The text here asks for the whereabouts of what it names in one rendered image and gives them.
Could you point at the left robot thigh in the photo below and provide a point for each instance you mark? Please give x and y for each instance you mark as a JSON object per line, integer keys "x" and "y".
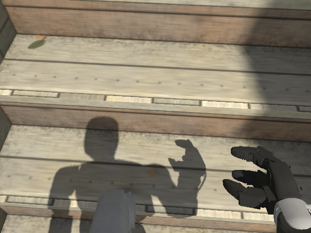
{"x": 115, "y": 212}

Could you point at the robot right hand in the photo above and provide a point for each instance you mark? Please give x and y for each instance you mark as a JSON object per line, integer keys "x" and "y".
{"x": 267, "y": 189}

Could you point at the robot right forearm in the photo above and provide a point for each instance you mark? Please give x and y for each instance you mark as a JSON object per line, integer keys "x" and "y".
{"x": 291, "y": 216}

